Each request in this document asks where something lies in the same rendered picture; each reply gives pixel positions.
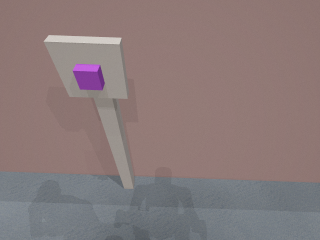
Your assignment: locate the button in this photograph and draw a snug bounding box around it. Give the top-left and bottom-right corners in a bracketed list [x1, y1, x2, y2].
[73, 64, 105, 91]

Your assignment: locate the panel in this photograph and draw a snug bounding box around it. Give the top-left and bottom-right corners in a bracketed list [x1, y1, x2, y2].
[44, 35, 135, 189]

